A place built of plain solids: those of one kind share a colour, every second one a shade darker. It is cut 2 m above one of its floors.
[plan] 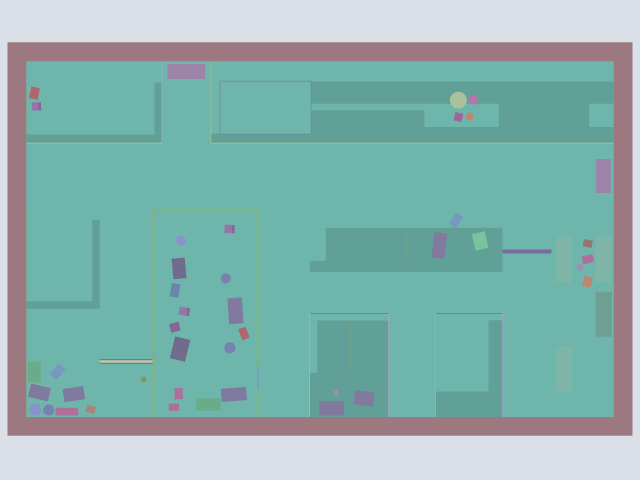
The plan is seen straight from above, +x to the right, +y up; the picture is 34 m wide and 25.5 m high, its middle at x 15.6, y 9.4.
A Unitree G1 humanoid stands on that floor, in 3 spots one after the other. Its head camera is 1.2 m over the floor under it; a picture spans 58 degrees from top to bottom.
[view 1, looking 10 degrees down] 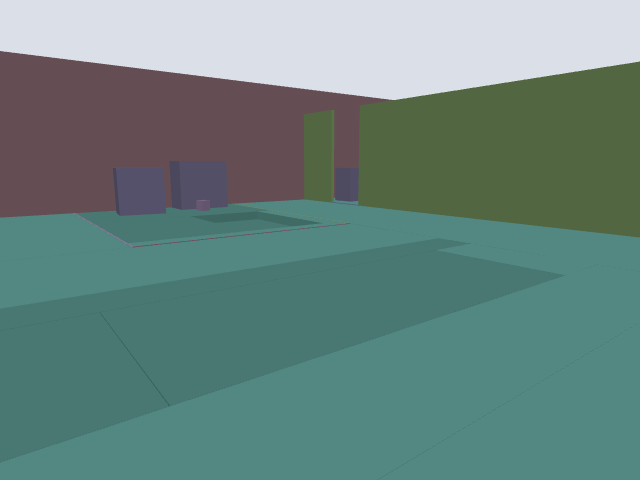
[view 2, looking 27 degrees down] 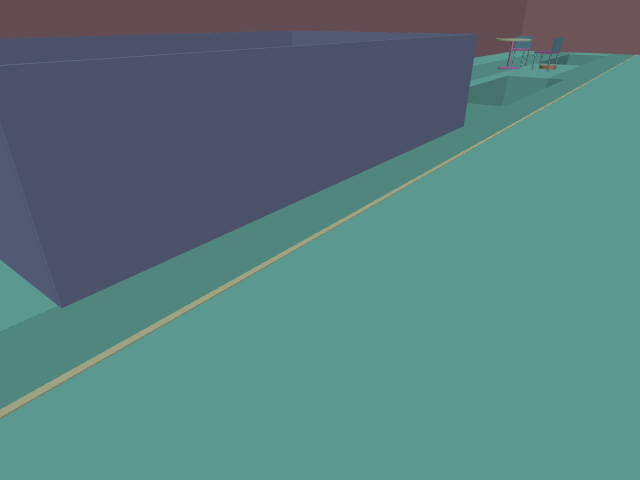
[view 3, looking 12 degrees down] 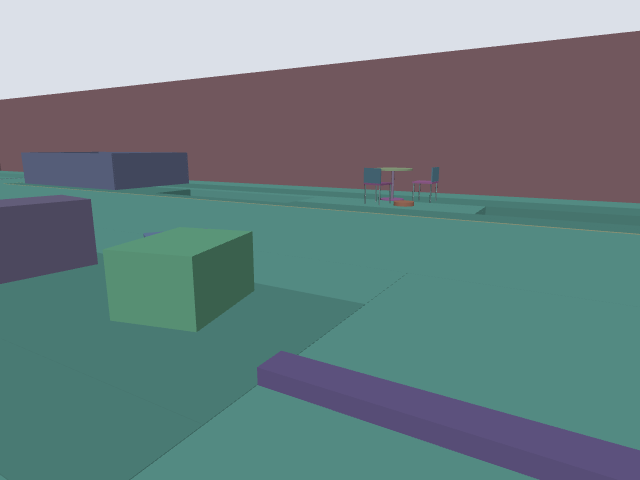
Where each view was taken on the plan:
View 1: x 20.80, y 12.10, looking -127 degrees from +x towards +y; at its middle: floor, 6.92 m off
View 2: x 9.70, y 13.05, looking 38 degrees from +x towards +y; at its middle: floor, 2.64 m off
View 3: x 26.60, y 7.08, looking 120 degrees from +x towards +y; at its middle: floor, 5.77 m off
